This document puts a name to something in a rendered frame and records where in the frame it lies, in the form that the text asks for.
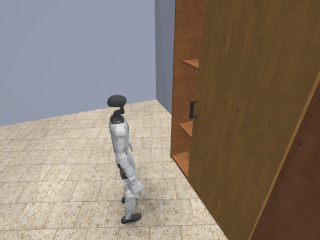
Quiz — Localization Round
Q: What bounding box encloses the robot right forearm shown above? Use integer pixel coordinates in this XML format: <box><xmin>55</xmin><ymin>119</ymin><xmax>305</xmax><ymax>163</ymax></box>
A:
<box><xmin>119</xmin><ymin>155</ymin><xmax>138</xmax><ymax>185</ymax></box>

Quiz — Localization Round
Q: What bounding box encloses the left robot thigh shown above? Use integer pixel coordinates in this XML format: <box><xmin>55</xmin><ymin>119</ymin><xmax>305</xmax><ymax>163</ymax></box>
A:
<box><xmin>124</xmin><ymin>151</ymin><xmax>136</xmax><ymax>182</ymax></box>

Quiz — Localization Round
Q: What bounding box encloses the humanoid robot head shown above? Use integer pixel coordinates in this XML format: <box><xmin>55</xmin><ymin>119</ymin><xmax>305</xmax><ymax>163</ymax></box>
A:
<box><xmin>107</xmin><ymin>95</ymin><xmax>127</xmax><ymax>125</ymax></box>

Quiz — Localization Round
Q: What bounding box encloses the handle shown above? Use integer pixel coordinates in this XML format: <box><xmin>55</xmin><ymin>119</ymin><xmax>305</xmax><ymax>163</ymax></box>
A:
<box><xmin>189</xmin><ymin>100</ymin><xmax>199</xmax><ymax>119</ymax></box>

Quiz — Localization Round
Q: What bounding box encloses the left robot hand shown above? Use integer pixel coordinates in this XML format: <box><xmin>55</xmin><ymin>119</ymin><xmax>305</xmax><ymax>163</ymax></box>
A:
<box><xmin>128</xmin><ymin>141</ymin><xmax>133</xmax><ymax>151</ymax></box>

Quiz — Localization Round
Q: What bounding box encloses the right robot hand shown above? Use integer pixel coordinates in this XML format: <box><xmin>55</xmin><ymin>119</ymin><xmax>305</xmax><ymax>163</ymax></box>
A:
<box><xmin>131</xmin><ymin>181</ymin><xmax>147</xmax><ymax>200</ymax></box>

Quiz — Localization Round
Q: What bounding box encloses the robot right upper arm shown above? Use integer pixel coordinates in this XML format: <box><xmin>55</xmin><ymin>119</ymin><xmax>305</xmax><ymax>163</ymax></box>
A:
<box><xmin>114</xmin><ymin>125</ymin><xmax>128</xmax><ymax>161</ymax></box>

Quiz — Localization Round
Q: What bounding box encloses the wardrobe door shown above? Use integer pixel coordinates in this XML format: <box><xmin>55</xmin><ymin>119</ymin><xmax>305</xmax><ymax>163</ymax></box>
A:
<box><xmin>250</xmin><ymin>81</ymin><xmax>320</xmax><ymax>240</ymax></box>
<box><xmin>187</xmin><ymin>0</ymin><xmax>320</xmax><ymax>240</ymax></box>

